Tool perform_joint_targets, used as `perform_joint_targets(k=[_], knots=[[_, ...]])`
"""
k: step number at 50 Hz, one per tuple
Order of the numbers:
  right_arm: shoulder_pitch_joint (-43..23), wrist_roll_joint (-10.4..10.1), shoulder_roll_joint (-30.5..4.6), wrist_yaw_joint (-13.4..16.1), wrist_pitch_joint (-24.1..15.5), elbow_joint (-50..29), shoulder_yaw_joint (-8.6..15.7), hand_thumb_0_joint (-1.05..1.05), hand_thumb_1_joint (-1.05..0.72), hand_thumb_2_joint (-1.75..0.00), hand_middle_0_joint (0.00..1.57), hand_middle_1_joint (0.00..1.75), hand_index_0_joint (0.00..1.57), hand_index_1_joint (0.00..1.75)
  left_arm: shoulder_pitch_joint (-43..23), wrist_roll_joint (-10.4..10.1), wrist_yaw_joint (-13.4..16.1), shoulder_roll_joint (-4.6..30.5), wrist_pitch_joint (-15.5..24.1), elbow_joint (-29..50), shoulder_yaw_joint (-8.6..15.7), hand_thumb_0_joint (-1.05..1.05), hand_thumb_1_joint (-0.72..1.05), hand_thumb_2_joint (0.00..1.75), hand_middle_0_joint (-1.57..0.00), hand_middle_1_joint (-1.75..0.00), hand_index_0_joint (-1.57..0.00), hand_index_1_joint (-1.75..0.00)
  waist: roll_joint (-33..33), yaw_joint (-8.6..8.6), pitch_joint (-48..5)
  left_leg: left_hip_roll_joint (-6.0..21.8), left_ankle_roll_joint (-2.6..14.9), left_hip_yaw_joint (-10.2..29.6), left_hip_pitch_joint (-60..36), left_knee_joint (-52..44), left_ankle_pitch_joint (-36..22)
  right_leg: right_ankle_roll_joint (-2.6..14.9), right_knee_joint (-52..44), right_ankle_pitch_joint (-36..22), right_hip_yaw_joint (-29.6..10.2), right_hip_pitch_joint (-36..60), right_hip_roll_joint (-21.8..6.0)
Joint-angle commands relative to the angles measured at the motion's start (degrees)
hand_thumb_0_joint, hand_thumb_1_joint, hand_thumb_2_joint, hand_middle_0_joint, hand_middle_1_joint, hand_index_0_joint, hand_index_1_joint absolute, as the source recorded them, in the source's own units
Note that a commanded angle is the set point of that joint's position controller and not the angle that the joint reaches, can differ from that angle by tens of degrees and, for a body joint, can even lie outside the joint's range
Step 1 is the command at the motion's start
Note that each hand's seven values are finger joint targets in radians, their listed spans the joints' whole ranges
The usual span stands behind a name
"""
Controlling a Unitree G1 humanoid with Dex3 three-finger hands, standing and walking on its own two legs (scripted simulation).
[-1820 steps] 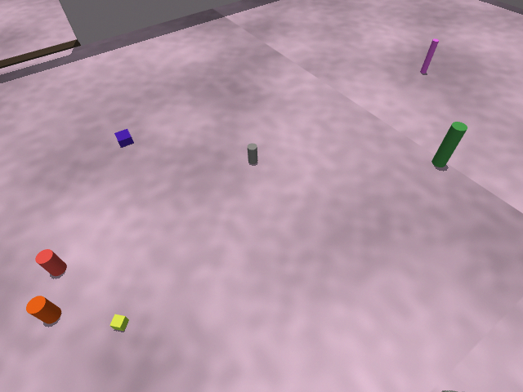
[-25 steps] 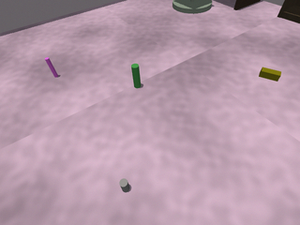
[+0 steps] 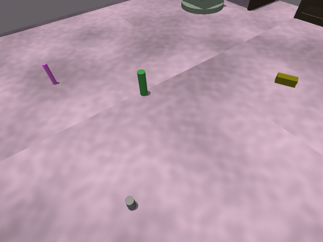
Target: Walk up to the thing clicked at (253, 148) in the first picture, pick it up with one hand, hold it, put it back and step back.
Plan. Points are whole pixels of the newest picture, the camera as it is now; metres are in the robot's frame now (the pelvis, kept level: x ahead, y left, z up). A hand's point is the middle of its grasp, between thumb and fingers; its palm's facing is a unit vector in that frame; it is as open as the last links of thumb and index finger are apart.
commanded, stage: stand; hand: left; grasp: from above
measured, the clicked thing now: (130, 203) +0.43 +0.23 -0.73
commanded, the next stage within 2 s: step back in 0.86 s
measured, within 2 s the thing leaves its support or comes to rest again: neither
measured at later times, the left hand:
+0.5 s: hand out of the picture +0.07 +0.24 -0.16, palm faces +0.00 -0.94 -0.33, open 7.4 cm
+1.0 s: hand out of the picture +0.08 +0.25 -0.16, palm faces -0.03 -0.93 -0.36, open 7.4 cm
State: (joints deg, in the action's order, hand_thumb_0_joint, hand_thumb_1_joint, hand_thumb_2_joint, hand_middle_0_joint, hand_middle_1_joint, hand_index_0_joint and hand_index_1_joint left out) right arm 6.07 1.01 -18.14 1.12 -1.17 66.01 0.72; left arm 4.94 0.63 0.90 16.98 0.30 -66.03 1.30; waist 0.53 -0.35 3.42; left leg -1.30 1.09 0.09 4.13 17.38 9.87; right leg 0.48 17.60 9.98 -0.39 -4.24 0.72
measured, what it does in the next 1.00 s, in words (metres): stands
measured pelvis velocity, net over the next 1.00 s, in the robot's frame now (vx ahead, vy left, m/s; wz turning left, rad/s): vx -0.02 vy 0.00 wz -0.02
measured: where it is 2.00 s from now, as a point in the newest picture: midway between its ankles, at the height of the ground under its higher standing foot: outside the picture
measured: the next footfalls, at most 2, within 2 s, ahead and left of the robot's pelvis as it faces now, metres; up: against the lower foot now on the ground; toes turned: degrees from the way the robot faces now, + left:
left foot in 1.24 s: -0.05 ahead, +0.13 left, +0.00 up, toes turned -4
right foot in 1.68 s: -0.13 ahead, -0.09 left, +0.00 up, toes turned -3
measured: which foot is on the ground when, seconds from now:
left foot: down 0.00-1.00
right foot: down 0.00-1.00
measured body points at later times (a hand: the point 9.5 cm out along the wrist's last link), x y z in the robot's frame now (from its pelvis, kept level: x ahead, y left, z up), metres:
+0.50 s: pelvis +0.00 +0.00 +0.00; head +0.00 +0.00 +0.45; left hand +0.07 +0.29 -0.13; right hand +0.06 -0.29 -0.14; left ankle +0.00 +0.11 -0.75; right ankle +0.00 -0.11 -0.75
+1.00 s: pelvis -0.02 +0.00 -0.01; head +0.02 -0.01 +0.44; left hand +0.08 +0.30 -0.14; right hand +0.06 -0.31 -0.14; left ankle +0.00 +0.11 -0.75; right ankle +0.00 -0.11 -0.75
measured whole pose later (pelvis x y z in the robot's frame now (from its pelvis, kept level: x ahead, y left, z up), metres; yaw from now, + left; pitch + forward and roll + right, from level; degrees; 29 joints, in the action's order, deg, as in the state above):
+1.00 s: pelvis -0.02 +0.00 -0.01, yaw -1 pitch -2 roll +0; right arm 4.2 -0.3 -20.7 -0.1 0.7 61.5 1.6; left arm 5.2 -0.5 0.3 20.9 -0.7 -59.7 1.9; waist 0.1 -0.9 6.8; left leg -0.5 1.0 -0.6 11.6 26.1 12.5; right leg 1.3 25.7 11.9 -0.9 -11.7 1.6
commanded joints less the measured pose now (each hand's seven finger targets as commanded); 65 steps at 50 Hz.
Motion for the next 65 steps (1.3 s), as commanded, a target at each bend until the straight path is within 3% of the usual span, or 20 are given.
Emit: perform_joint_targets(k=[1, 12, 18, 28, 42, 43, 46, 51, 53, 54, 55, 56, 58, 59, 60, 61, 62, 63, 64, 65], knots=[[-2.16, -0.01, -11.36, 0.62, -0.94, -2.94, 2.05, 0.00, -0.90, -0.90, 0.20, 0.30, 0.20, 0.30, -1.84, 0.00, 0.67, 11.78, 1.20, 3.10, 2.29, 0.00, 0.90, 0.90, -0.20, -0.30, -0.20, -0.30, -0.03, 0.46, -5.06, 8.49, 0.45, 5.97, -1.62, -2.24, -11.40, 0.96, -1.91, -10.76, -5.96, 0.00, -7.54], [-2.28, -0.12, -12.10, 0.45, -1.05, -3.10, 1.89, 0.00, -0.90, -0.90, 0.20, 0.30, 0.20, 0.30, -2.50, -0.03, 0.42, 12.73, 1.25, 3.46, 2.24, 0.00, 0.90, 0.90, -0.20, -0.30, -0.20, -0.30, 0.16, 0.17, -4.88, 8.66, 0.43, 5.92, -1.31, -3.01, -9.76, 0.93, -2.29, -8.82, -6.47, -0.36, -7.65], [-2.12, -0.06, -12.07, 0.22, -0.83, -2.92, 1.78, 0.00, -0.90, -0.90, 0.20, 0.30, 0.20, 0.30, -2.39, 0.04, 0.29, 13.02, 1.20, 3.30, 2.00, 0.00, 0.90, 0.90, -0.20, -0.30, -0.20, -0.30, -0.86, 0.15, -2.80, 8.59, 0.42, 6.32, 0.25, -4.04, -4.77, 0.93, -2.94, -3.67, -6.42, -1.94, -7.28], [-2.17, -0.06, -12.36, -0.07, -0.94, -2.76, 1.77, 0.00, -0.90, -0.90, 0.20, 0.30, 0.20, 0.30, -1.50, 0.03, 0.12, 13.28, 1.39, 3.46, 1.59, 0.00, 0.90, 0.90, -0.20, -0.30, -0.20, -0.30, -0.57, 0.20, -3.31, 8.59, 0.31, 6.47, 0.22, -4.12, -3.84, 1.22, -2.82, -3.03, -6.55, -2.48, -7.35], [-1.73, -0.29, -12.96, -0.07, -0.95, -2.81, 1.49, 0.00, -0.90, -0.90, 0.20, 0.30, 0.20, 0.30, -0.78, -0.05, 0.09, 13.73, 1.60, 3.95, 1.06, 0.00, 0.90, 0.90, -0.20, -0.30, -0.20, -0.30, -0.25, 0.26, -4.04, 8.77, 0.42, 6.09, -0.36, -3.41, -6.49, 1.23, -2.74, -6.57, -6.74, -1.85, -7.53], [-3.98, -0.59, -16.79, -0.30, 0.13, -4.48, 2.95, 0.00, -0.90, -0.90, 0.20, 0.30, 0.20, 0.30, -0.70, -0.99, 0.21, 18.60, 0.91, 5.98, 3.41, 0.00, 0.90, 0.90, -0.20, -0.30, -0.20, -0.30, -1.67, 0.19, 1.79, 8.19, 1.31, 6.69, 4.00, 2.62, -13.79, 1.19, 2.01, -16.11, -7.72, -7.26, -6.66], [-1.27, -1.41, -15.66, -0.43, 1.07, -6.72, 3.22, 0.00, -0.90, -0.90, 0.20, 0.30, 0.20, 0.30, 0.12, -1.15, 0.44, 17.80, 0.48, 8.93, 3.71, 0.00, 0.90, 0.90, -0.20, -0.30, -0.20, -0.30, -1.27, -0.75, -4.84, 8.10, 2.77, 5.79, 4.03, 7.08, -17.24, 3.11, 7.29, -18.63, -7.45, -4.67, -6.59], [-1.41, -1.26, -15.76, -0.64, 2.35, -10.49, 4.17, 0.00, -0.90, -0.90, 0.20, 0.30, 0.20, 0.30, -0.70, -0.45, 0.32, 19.19, -0.48, 13.74, 4.23, 0.00, 0.90, 0.90, -0.20, -0.30, -0.20, -0.30, -3.95, -0.46, -9.10, 4.55, 3.18, 3.70, 6.11, 18.04, -8.67, 8.79, 8.79, -17.73, -13.25, -8.04, -11.36], [-0.71, -1.07, -14.76, -0.86, 2.92, -11.29, 4.31, 0.00, -0.90, -0.90, 0.20, 0.30, 0.20, 0.30, -1.47, 0.00, 0.34, 20.72, -0.95, 15.25, 4.60, 0.00, 0.90, 0.90, -0.20, -0.30, -0.20, -0.30, -8.05, -0.07, -7.02, 0.20, 1.62, 1.39, 6.58, 25.89, 3.10, 12.36, 5.02, -17.54, -17.62, -13.21, -16.26], [0.60, -0.84, -14.33, -1.07, 3.37, -11.68, 4.50, 0.00, -0.90, -0.90, 0.20, 0.30, 0.20, 0.30, -2.79, 0.44, 0.43, 21.62, -1.02, 16.33, 4.87, 0.00, 0.90, 0.90, -0.20, -0.30, -0.20, -0.30, -11.08, -0.27, -5.86, -2.12, 1.24, 1.40, 7.81, 31.62, 14.62, 14.66, 3.39, -17.32, -20.26, -15.47, -19.21], [2.64, -0.58, -14.28, -1.32, 3.74, -12.08, 4.68, 0.00, -0.90, -0.90, 0.20, 0.30, 0.20, 0.30, -4.09, 1.12, 0.39, 21.97, -0.98, 17.51, 5.10, 0.00, 0.90, 0.90, -0.20, -0.30, -0.20, -0.30, -12.90, -0.75, -5.71, -2.12, 1.41, 3.12, 9.25, 37.16, 22.04, 16.32, 3.39, -17.28, -21.26, -16.27, -21.09], [3.76, -0.83, -14.69, -1.49, 3.83, -12.37, 4.88, 0.00, -0.90, -0.90, 0.20, 0.30, 0.20, 0.30, -5.15, 1.51, 0.49, 21.91, -0.94, 18.44, 5.13, 0.00, 0.90, 0.90, -0.20, -0.30, -0.20, -0.30, -12.63, -1.27, -5.62, -1.40, 1.71, 5.06, 9.73, 38.54, 23.37, 16.57, 4.47, -17.76, -20.63, -16.61, -20.94], [5.33, -1.15, -15.32, -1.43, 3.12, -12.70, 5.40, 0.00, -0.90, -0.90, 0.20, 0.30, 0.20, 0.30, -5.82, 1.70, 0.82, 20.59, -1.03, 19.60, 4.71, 0.00, 0.90, 0.90, -0.20, -0.30, -0.20, -0.30, -9.76, -1.48, -6.98, -0.64, 1.17, 4.02, 9.99, 32.77, 19.61, 13.58, 9.17, -20.69, -16.34, -13.29, -17.15], [6.27, -0.81, -14.78, -1.35, 2.69, -12.77, 5.31, 0.00, -0.90, -0.90, 0.20, 0.30, 0.20, 0.30, -5.43, 1.55, 0.88, 20.06, -1.30, 19.82, 4.38, 0.00, 0.90, 0.90, -0.20, -0.30, -0.20, -0.30, -8.53, -1.65, -7.99, -0.39, 0.80, 2.47, 9.59, 24.05, 14.82, 11.01, 12.40, -20.13, -13.83, -10.63, -14.44], [6.89, -0.32, -14.42, -1.20, 2.14, -12.77, 5.25, 0.00, -0.90, -0.90, 0.20, 0.30, 0.20, 0.30, -5.04, 1.01, 0.71, 19.41, -1.83, 20.10, 4.21, 0.00, 0.90, 0.90, -0.20, -0.30, -0.20, -0.30, -5.99, -2.14, -7.76, 0.15, 0.43, 1.08, 8.71, 13.09, 5.17, 8.09, 15.87, -17.45, -11.13, -9.39, -11.33], [6.53, 0.77, -16.07, -0.99, 1.82, -13.17, 5.80, 0.00, -0.90, -0.90, 0.20, 0.30, 0.20, 0.30, -4.98, 0.49, 0.44, 18.39, -2.34, 20.93, 4.02, 0.00, 0.90, 0.90, -0.20, -0.30, -0.20, -0.30, 0.22, -2.06, -6.80, 4.34, 1.71, 6.83, 6.60, 6.63, -7.00, 4.82, 22.15, -10.88, -8.49, -12.18, -6.35], [5.78, 1.99, -20.12, -0.71, 1.40, -14.17, 6.90, 0.00, -0.90, -0.90, 0.20, 0.30, 0.20, 0.30, -4.03, 0.00, 0.46, 15.71, -2.57, 21.96, 3.64, 0.00, 0.90, 0.90, -0.20, -0.30, -0.20, -0.30, 10.10, -1.27, -6.02, 14.05, 5.03, 20.14, 2.24, 3.86, -20.34, 2.08, 31.27, 3.19, -5.75, -20.85, 1.86], [4.31, 1.28, -22.06, -0.62, 1.21, -14.99, 7.14, 0.00, -0.90, -0.90, 0.20, 0.30, 0.20, 0.30, -2.80, 0.35, 0.90, 15.59, -2.79, 21.44, 3.89, 0.00, 0.90, 0.90, -0.20, -0.30, -0.20, -0.30, 8.95, -0.51, -5.25, 19.44, 9.82, 21.93, 1.86, 5.84, -34.32, 0.81, 38.86, 24.00, -6.45, -24.43, 6.66], [4.55, 0.83, -23.95, -0.45, 1.19, -16.12, 7.59, 0.00, -0.90, -0.90, 0.20, 0.30, 0.20, 0.30, -2.48, 0.90, 1.54, 15.84, -2.74, 21.63, 3.83, 0.00, 0.90, 0.90, -0.20, -0.30, -0.20, -0.30, 10.46, -2.41, -6.47, 23.21, 12.77, 26.06, 3.00, 5.19, -34.97, 0.20, 44.61, 28.28, -10.83, -25.44, 7.01], [3.26, 0.64, -22.53, -0.05, 1.16, -16.49, 7.31, 0.00, -0.90, -0.90, 0.20, 0.30, 0.20, 0.30, -3.97, 1.25, 1.80, 16.85, -2.81, 21.12, 4.43, 0.00, 0.90, 0.90, -0.20, -0.30, -0.20, -0.30, 7.56, -2.59, -5.00, 22.35, 12.85, 25.17, 6.15, 4.27, -30.38, 0.28, 48.80, 26.48, -13.07, -24.51, 6.59]])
